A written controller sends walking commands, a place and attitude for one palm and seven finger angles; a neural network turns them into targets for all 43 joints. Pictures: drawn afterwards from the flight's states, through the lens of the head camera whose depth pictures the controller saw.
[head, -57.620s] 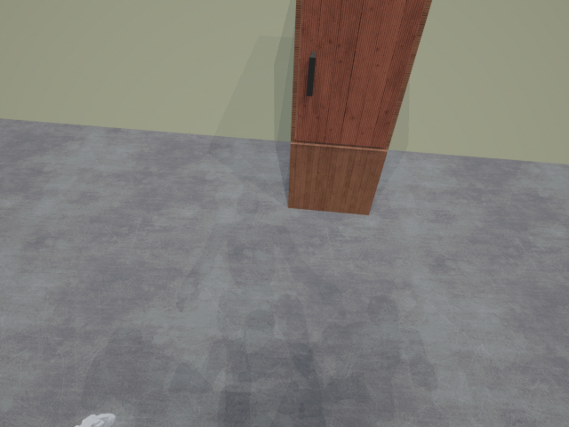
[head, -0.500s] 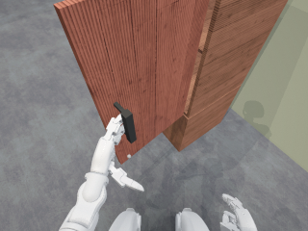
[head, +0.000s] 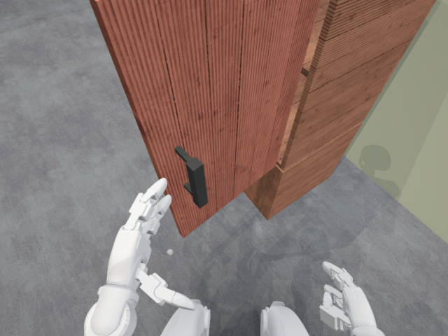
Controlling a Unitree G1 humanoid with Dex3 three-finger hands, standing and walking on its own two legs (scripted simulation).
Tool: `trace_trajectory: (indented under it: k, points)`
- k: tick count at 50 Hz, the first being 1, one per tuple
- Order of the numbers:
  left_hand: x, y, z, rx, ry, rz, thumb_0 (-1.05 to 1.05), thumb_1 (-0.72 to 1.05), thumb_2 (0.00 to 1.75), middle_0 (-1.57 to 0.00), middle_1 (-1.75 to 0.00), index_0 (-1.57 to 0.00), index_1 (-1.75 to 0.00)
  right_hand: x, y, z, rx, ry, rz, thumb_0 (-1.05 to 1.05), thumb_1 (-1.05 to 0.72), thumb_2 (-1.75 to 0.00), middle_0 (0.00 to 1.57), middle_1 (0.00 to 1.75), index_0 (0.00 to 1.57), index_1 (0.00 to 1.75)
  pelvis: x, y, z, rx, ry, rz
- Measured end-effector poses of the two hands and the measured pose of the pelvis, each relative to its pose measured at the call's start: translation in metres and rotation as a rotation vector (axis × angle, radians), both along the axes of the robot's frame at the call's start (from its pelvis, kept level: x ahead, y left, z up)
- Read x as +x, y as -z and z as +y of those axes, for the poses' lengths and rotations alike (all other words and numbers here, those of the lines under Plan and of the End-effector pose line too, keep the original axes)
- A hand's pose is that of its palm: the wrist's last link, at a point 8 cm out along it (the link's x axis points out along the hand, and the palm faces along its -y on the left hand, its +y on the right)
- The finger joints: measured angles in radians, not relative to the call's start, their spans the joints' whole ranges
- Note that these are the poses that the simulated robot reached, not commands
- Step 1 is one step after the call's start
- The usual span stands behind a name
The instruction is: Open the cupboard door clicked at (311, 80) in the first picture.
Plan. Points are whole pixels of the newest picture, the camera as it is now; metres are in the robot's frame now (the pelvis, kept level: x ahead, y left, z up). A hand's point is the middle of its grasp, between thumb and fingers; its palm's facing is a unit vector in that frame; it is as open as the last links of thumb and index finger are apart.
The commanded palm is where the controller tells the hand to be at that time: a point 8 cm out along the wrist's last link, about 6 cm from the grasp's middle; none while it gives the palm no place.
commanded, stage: slide the hand sideways off the handle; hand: left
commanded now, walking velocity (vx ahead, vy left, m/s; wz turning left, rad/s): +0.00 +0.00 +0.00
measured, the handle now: (191, 178) +0.38 +0.09 +0.05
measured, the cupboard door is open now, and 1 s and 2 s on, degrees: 96 96 96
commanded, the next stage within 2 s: draw the hand back to the body in 0.52 s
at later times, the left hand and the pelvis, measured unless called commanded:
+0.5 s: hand (141, 274) +0.21 +0.15 +0.04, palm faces -0.09 -1.00 -0.03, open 16.3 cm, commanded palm +0.19 +0.21 +0.04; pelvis +0.01 -0.01 -0.01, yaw +0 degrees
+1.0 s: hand (98, 269) +0.20 +0.18 +0.11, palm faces -0.04 -1.00 -0.07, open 16.3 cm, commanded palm +0.17 +0.24 +0.12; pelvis +0.01 +0.00 +0.03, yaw +0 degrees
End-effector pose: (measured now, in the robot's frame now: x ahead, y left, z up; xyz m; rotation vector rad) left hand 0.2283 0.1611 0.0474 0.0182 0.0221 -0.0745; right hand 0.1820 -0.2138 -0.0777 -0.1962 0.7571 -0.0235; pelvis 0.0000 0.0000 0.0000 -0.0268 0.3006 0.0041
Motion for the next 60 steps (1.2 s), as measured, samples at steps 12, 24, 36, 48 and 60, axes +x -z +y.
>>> trace_trajectory:
  k: [12,24,36,48,60]
  points:
    - [-0.017,0.007,0.022,0.004,-0.001,0.048,-0.01,-0.49,0.3,-0.15,-0.3,-0.15,-0.3,0.0,-0.003,-0.012,-0.043,0.025,-0.012,0.02,-0.9,-0.9,0.2,0.3,0.2,0.3,0.006,0.003,-0.005,-0.005,0.0,0.01]
    - [-0.03,0.007,0.038,0.015,0.012,0.056,-0.01,-0.49,0.3,-0.15,-0.3,-0.15,-0.3,0.006,-0.003,-0.022,-0.071,0.046,-0.045,0.02,-0.9,-0.9,0.2,0.3,0.2,0.3,0.005,0.009,-0.006,-0.012,-0.001,0.021]
    - [-0.036,-0.007,0.049,0.014,0.015,0.013,-0.01,-0.49,0.3,-0.15,-0.3,-0.15,-0.3,0.005,-0.004,-0.014,-0.061,0.048,-0.07,0.02,-0.9,-0.9,0.2,0.3,0.2,0.3,0.003,0.01,-0.005,-0.022,-0.005,0.01]
    - [-0.046,-0.065,0.07,0.056,-0.038,0.02,-0.01,-0.49,0.3,-0.15,-0.3,-0.15,-0.3,-0.003,-0.043,-0.007,-0.023,0.08,-0.112,0.02,-0.9,-0.9,0.2,0.3,0.2,0.3,0.009,-0.024,0.0,-0.022,-0.012,-0.074]
    - [-0.048,-0.106,0.089,0.207,-0.122,0.021,-0.01,-0.41,0.34,-0.16,-0.3,-0.16,-0.3,0.003,-0.076,-0.013,-0.059,0.101,-0.161,0.02,-0.9,-0.9,0.2,0.3,0.2,0.3,0.019,-0.048,0.0,-0.018,-0.001,-0.148]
